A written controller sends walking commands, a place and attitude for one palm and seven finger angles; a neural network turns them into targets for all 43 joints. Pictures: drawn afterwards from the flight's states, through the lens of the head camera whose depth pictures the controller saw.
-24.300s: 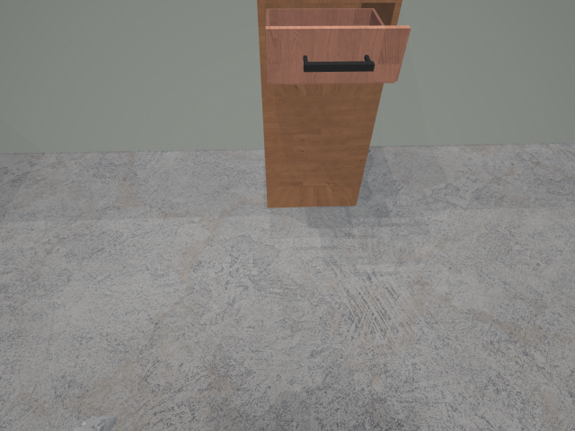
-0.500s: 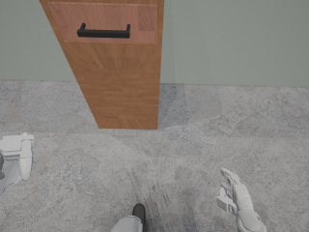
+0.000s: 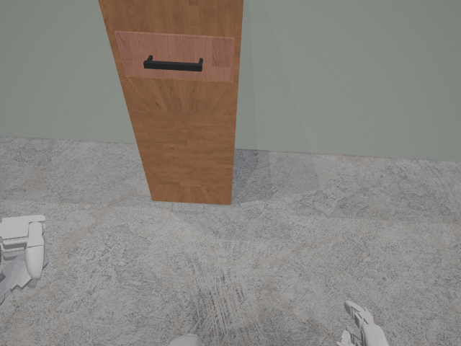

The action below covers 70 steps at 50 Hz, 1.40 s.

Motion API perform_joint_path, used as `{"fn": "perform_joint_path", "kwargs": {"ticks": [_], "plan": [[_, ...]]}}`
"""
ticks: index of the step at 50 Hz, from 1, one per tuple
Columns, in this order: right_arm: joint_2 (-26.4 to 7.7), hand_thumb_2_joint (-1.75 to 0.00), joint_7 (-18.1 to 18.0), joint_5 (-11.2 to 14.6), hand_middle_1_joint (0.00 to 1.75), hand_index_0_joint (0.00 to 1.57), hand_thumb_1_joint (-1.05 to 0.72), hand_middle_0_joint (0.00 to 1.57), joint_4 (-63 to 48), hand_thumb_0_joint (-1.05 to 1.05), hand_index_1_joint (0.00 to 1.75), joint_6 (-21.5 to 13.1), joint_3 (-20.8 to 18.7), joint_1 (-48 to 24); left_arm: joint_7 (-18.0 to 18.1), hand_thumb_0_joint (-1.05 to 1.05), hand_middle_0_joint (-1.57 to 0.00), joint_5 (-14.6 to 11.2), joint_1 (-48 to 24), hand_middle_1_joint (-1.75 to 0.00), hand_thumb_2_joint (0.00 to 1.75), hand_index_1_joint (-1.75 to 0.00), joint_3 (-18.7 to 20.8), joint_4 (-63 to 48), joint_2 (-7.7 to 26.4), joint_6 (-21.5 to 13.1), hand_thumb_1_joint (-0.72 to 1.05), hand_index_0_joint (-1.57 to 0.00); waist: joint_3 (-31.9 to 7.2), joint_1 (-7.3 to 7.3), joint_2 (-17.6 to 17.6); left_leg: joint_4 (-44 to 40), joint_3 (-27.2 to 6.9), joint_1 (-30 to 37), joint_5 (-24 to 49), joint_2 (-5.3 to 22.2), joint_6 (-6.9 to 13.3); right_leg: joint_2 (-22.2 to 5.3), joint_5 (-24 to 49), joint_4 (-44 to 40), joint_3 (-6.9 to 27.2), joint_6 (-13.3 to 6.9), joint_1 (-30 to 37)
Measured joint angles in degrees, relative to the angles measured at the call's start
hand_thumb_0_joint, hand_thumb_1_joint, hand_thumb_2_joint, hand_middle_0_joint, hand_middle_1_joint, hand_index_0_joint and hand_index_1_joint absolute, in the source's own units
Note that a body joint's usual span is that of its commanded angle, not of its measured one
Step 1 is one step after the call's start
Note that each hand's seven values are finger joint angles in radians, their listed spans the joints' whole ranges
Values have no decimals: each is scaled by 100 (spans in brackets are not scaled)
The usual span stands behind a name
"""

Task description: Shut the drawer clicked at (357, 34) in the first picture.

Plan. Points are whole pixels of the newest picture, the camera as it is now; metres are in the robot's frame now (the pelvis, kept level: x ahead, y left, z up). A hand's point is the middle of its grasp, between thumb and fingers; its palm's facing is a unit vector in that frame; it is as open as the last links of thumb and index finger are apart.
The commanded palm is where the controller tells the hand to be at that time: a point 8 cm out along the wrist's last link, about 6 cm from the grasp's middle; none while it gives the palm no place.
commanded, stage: stop stepping back and stand still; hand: left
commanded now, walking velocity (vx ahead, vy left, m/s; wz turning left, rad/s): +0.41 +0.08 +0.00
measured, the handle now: (174, 62) +0.94 +0.26 +0.05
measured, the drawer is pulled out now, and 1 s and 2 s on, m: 0.00 0.00 0.00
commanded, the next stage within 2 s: let the arm hang, fingers relaxed in 1.22 s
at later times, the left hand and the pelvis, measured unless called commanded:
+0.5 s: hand out of the picture +0.05 +0.24 +0.18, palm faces +0.47 -0.78 -0.41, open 3.2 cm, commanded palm +0.00 +0.28 +0.18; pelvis -0.11 -0.01 +0.01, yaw +4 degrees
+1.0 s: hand out of the picture -0.03 +0.24 +0.18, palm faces +0.52 -0.74 -0.42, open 3.2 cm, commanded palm -0.08 +0.28 +0.18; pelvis -0.18 -0.01 +0.00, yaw +7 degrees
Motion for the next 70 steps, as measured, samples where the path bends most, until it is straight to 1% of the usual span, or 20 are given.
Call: {"fn": "perform_joint_path", "kwargs": {"ticks": [3, 6, 11, 14, 17, 20, 27, 30, 35, 39, 41, 43, 45, 47, 52, 58, 61, 66, 68, 70], "plan": [[-15, -90, -123, -21, 30, 20, -90, 21, 221, 1, 30, -33, 55, 294, 123, 1, -141, 84, -239, -160, 90, -160, -53, 281, -278, 2, 89, -141, -285, 57, -107, -471, 175, 759, -302, 162, 133, -186, 29, -157, -174, 47, -44], [-172, -90, -205, -51, 30, 20, -90, 21, 231, 1, 30, -227, 57, 478, 222, 1, -141, 158, -597, -160, 90, -160, -162, 504, -484, 8, 89, -141, -387, -82, 23, -1937, 120, 1687, -540, 325, 292, -206, -137, 104, -370, 97, -284], [-28, -90, -107, -15, 30, 20, -90, 21, 216, 1, 30, -394, 53, 446, 182, 1, -141, 248, -649, -160, 90, -160, -92, 731, -355, -10, 89, -141, -143, -405, -54, -1944, 84, 1684, 208, 180, 182, -102, -987, 1526, -114, 268, -639], [95, -90, -46, -29, 30, 20, -90, 21, 131, 1, 30, -401, 85, 615, 117, 1, -141, 269, -405, -160, 90, -160, -3, 662, -73, -103, 89, -141, -188, -500, -2, -1656, 27, 1485, -129, 246, 194, -1, -1253, 678, -181, 154, -128], [76, -90, 40, -63, 30, 20, -90, 21, 298, 1, 30, -271, 48, 448, 9, 1, -141, 239, -433, -160, 90, -160, 75, 569, -30, -256, 89, -141, 3, -305, -42, 203, -20, 675, -646, 180, 198, -14, 73, 428, -173, -153, -247], [-22, -90, 53, -74, 30, 20, -90, 21, 515, 1, 30, -189, 11, 353, -52, 1, -141, 220, -471, -160, 90, -160, 23, 709, -271, -351, 89, -141, -30, -149, -14, 1169, 85, 190, -312, 199, 165, -34, 140, 181, -147, -170, -222], [-140, -90, -124, -86, 30, 20, -90, 21, 336, 2, 30, -403, -10, 309, 63, 1, -141, 242, -426, -160, 90, -160, -141, 687, -484, -258, 89, -141, -159, -47, -226, -1164, 657, 1103, -321, 268, 323, -300, 85, -452, -159, -71, -157], [-265, -90, -167, -96, 30, 20, -90, 21, 73, 1, 30, -524, -60, 148, 132, 1, -141, 251, -601, -160, 90, -160, -138, 483, -439, -258, 89, -141, -11, -122, -32, -2244, 482, 1612, -231, 344, 427, -183, -690, 458, -184, 118, -595], [35, -90, 36, 25, 30, 20, -90, 20, 67, 1, 30, -476, -58, -3, 96, 1, -141, 254, -859, -160, 90, -160, 65, 692, -161, -284, 89, -141, 127, -292, 21, -2030, 366, 1439, 727, 415, 270, -83, -846, 3263, -68, 276, -1299], [236, -90, 89, 7, 30, 20, -90, 20, 77, 1, 30, -313, 64, 225, 101, 1, -141, 238, -583, -160, 90, -160, 75, 654, -161, -200, 89, -141, -18, -262, 176, -2079, 432, 1273, 600, 639, 171, -141, -1112, 1951, -424, 182, -503], [322, -90, 87, 4, 30, 20, -90, 21, 4, 1, 30, -227, 107, 342, 122, 1, -141, 238, -488, -160, 90, -160, 135, 439, -16, -131, 89, -141, -71, -209, 44, -1444, 479, 809, -172, 585, 185, -145, -1506, 692, -208, -33, 91], [235, -90, 114, -1, 30, 20, -90, 21, 182, 1, 30, -188, 118, 182, 74, 1, -141, 205, -602, -160, 90, -160, 99, 257, -107, -96, 89, -141, 138, 17, 43, -15, 248, 240, -414, 508, 136, -152, -270, 614, -135, -131, -116], [154, -90, 112, -36, 30, 20, -90, 21, 474, 1, 30, -149, 107, 65, 27, 1, -141, 193, -667, -160, 90, -160, 7, 270, -281, -130, 89, -141, 234, 96, 87, 784, 140, 52, -292, 451, 91, -140, -71, 613, -141, -74, -123], [130, -90, 59, -41, 30, 20, -90, 21, 588, 1, 30, -143, 84, 78, 25, 1, -141, 196, -651, -160, 90, -160, -46, 300, -420, -122, 89, -141, 190, 113, 28, 573, 257, 217, -228, 420, 104, -185, -2, 359, -98, -6, -65], [-59, -90, -119, -73, 30, 20, -90, 21, 312, 2, 30, -420, 44, 238, 149, 1, -141, 232, -484, -160, 90, -160, -53, 224, -461, -230, 89, -141, 81, -46, 47, -1968, 444, 1515, -156, 407, 285, -214, 33, 256, -95, 112, -171], [49, -90, -34, 0, 30, 20, -90, 20, 164, 1, 30, -526, 20, 82, 145, 1, -141, 263, -600, -160, 90, -160, 164, 489, -138, -251, 89, -141, 290, -248, -15, -1980, 470, 1533, 398, 360, 41, -167, -746, 818, -54, 312, -244], [60, -90, 53, 24, 30, 20, -90, 20, 83, 1, 30, -473, 65, 51, 124, 1, -141, 249, -451, -160, 90, -160, 189, 431, -106, -261, 89, -141, 358, -269, 99, -1706, 402, 1389, 164, 436, 42, -57, 101, 344, -114, 108, -106], [-19, -90, 110, 27, 30, 20, -90, 21, 234, 1, 30, -302, 26, 14, 104, 1, -141, 194, -220, -160, 90, -160, 9, 235, -288, -256, 89, -141, 385, -207, 188, -1505, 229, 1373, -132, 275, 152, 30, 133, 66, -83, -13, -9], [-210, -90, 349, 20, 30, 20, -90, 21, 478, 1, 30, -404, -88, 32, -145, 1, -141, 347, -649, -160, 90, -160, -358, 1015, -238, -235, 89, -141, 244, -186, 362, -1556, 126, 1293, 438, 242, 163, -5, 90, 190, -197, 41, -170], [-420, -90, 478, -1, 30, 20, -90, 21, 801, 1, 30, -178, -131, -82, -398, 0, -139, 407, -1371, -159, 90, -159, -866, 2510, -356, 248, 89, -139, 124, -127, 507, -1480, 97, 1194, 96, 160, 149, -102, -39, 464, -230, 99, -372]]}}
